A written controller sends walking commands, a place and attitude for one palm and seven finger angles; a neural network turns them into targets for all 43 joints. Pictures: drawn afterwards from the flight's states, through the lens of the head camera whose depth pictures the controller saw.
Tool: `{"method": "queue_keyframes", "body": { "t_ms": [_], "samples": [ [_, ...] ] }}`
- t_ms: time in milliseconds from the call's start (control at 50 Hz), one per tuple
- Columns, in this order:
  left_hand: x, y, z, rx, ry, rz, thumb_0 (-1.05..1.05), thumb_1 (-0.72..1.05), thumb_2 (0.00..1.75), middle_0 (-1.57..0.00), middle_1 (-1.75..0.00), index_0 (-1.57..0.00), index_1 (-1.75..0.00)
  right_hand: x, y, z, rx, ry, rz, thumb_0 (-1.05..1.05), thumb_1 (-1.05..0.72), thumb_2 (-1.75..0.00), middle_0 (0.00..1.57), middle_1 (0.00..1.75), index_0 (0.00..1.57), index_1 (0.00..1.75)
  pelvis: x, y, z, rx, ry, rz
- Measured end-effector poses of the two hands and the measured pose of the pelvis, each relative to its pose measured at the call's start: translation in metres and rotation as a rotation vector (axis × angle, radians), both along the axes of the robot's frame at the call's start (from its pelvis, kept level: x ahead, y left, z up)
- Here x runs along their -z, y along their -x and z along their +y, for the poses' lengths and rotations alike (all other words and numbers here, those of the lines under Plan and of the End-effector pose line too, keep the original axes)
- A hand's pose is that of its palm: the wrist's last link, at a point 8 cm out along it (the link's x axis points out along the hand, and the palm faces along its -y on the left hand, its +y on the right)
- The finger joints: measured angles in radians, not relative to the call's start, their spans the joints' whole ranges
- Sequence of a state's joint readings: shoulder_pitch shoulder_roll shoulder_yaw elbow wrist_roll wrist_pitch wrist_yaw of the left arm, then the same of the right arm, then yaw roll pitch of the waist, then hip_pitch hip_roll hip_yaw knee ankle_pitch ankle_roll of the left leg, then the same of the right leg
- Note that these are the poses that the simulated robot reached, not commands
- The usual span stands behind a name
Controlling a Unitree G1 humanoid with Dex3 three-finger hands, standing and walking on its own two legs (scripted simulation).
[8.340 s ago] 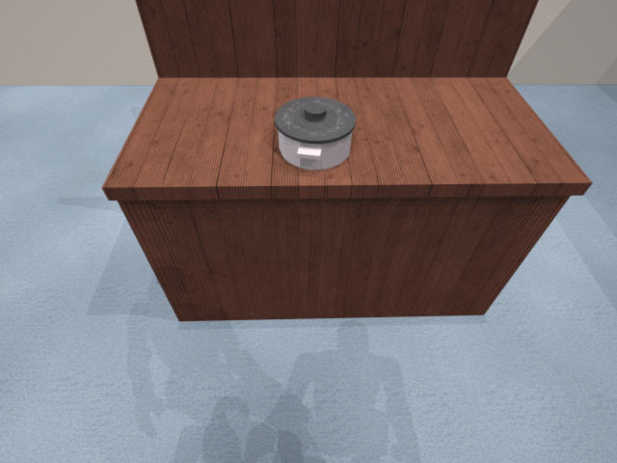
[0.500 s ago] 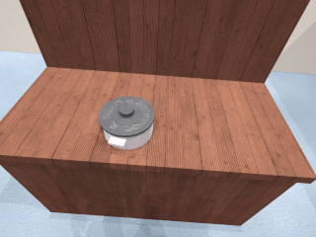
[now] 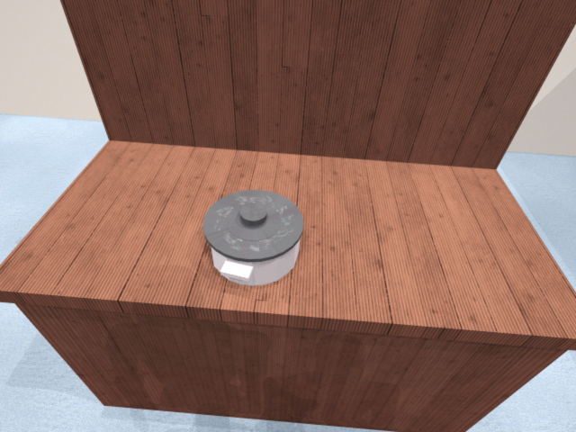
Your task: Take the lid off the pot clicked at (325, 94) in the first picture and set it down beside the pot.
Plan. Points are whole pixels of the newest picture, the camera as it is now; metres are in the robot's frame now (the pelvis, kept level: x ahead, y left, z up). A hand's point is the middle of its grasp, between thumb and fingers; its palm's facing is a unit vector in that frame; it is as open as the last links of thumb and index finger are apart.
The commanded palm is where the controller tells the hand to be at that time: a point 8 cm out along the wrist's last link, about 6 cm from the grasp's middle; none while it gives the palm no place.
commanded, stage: come to a stop and stand still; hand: left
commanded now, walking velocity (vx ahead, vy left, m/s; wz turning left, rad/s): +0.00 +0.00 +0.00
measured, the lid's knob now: (253, 214) +0.50 +0.10 +0.03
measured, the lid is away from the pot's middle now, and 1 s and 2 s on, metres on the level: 0.00 0.00 0.00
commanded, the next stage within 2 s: look again from close up in 0.70 s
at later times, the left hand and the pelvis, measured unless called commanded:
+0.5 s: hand out of the picture +0.01 +0.15 -0.17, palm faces +0.02 -0.99 -0.16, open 7.4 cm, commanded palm none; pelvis +0.03 -0.01 +0.01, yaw +0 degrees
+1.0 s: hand out of the picture +0.01 +0.13 -0.17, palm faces +0.02 -0.99 -0.15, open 7.4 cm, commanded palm none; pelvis +0.03 -0.03 +0.01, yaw +0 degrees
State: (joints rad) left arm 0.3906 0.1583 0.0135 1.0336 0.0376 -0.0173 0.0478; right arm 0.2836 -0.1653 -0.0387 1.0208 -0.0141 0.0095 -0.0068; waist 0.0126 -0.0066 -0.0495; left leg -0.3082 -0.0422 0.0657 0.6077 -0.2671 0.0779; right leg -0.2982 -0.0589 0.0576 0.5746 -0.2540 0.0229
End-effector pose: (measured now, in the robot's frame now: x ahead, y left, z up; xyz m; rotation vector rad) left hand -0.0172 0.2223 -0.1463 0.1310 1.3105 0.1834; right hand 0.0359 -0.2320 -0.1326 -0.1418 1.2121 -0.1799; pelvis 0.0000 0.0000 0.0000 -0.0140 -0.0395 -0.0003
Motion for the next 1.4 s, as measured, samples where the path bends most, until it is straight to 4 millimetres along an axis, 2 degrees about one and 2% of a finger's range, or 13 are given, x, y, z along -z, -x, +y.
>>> {"method": "queue_keyframes", "body": {
  "t_ms": [80, 180, 600, 1140, 1400],
  "samples": [
    [-0.003, -0.006, 0.003, 0.016, 0.0, 0.008, 0.01, 0.91, 0.9, -0.19, -0.3, -0.2, -0.3, -0.007, -0.015, 0.0, -0.006, 0.003, -0.041, 0.01, -0.92, -0.9, 0.2, 0.3, 0.2, 0.3, -0.003, -0.004, 0.0, 0.009, -0.003, 0.005],
    [-0.004, -0.011, -0.001, 0.023, 0.016, 0.017, 0.01, 0.91, 0.9, -0.19, -0.3, -0.2, -0.3, -0.012, -0.02, 0.0, -0.01, 0.008, -0.034, 0.0, -0.92, -0.9, 0.2, 0.3, 0.2, 0.3, -0.006, -0.01, -0.001, 0.009, -0.004, 0.007],
    [-0.007, -0.027, -0.023, 0.024, 0.038, 0.055, 0.01, 0.91, 0.9, -0.19, -0.3, -0.2, -0.3, -0.006, 0.005, -0.005, 0.013, -0.018, 0.117, 0.01, -0.92, -0.9, 0.2, 0.3, 0.2, 0.3, -0.011, -0.028, -0.014, -0.002, -0.008, 0.006],
    [-0.008, -0.021, -0.045, 0.023, 0.057, 0.106, 0.01, 0.91, 0.9, -0.19, -0.3, -0.2, -0.3, -0.004, 0.014, -0.01, 0.032, -0.04, 0.174, 0.01, -0.92, -0.9, 0.2, 0.3, 0.2, 0.3, -0.013, -0.033, -0.028, 0.006, -0.009, 0.016],
    [-0.007, -0.028, -0.047, 0.026, 0.065, 0.1, 0.01, 0.91, 0.9, -0.19, -0.3, -0.2, -0.3, -0.004, 0.016, -0.006, 0.04, -0.043, 0.184, 0.01, -0.92, -0.9, 0.2, 0.3, 0.2, 0.3, -0.014, -0.037, -0.027, 0.008, -0.008, 0.017]
  ]
}}
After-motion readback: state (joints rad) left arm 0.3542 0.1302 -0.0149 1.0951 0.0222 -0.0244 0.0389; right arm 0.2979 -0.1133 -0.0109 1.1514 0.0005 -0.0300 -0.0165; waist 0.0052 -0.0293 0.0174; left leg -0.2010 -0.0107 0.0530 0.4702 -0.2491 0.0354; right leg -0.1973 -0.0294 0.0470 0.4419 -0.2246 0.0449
